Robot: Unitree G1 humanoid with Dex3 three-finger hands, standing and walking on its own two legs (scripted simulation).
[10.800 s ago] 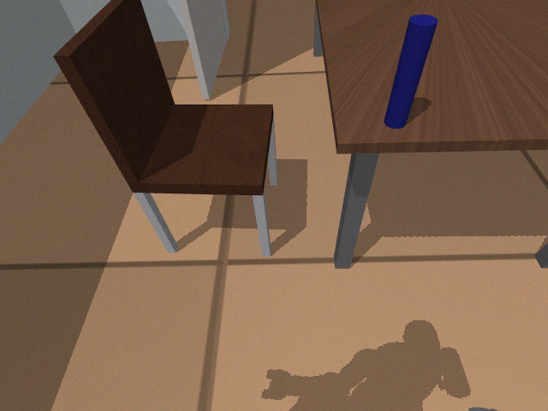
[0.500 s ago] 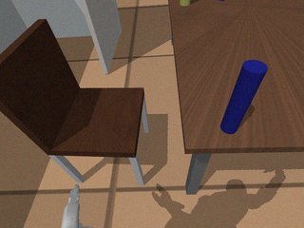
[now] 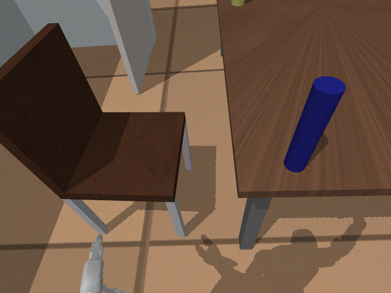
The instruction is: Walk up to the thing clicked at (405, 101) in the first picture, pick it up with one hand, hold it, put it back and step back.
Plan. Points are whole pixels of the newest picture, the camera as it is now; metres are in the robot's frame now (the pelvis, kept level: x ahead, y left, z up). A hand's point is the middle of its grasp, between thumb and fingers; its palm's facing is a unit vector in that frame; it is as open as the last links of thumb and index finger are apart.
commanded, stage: approach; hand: right
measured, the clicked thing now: (308, 131) +0.40 -0.19 +0.11
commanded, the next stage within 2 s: close in in 0.20 s
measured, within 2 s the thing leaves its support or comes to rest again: neither
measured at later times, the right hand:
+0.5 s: hand (329, 151) +0.39 -0.26 +0.05, palm faces +0.07 +0.99 +0.07, open 17.4 cm
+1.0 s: hand (307, 153) +0.38 -0.20 +0.06, palm faces +0.09 +0.99 +0.05, open 17.4 cm
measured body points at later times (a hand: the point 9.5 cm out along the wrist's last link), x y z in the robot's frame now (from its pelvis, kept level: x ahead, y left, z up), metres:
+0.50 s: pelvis -0.01 +0.00 -0.02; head +0.05 -0.03 +0.43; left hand +0.12 +0.27 -0.08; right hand +0.38 -0.31 +0.05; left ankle -0.04 +0.14 -0.73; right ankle +0.03 -0.12 -0.73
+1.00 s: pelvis -0.02 +0.00 -0.02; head +0.02 -0.02 +0.43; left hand +0.11 +0.27 -0.08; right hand +0.37 -0.26 +0.06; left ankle -0.04 +0.14 -0.73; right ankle +0.03 -0.12 -0.73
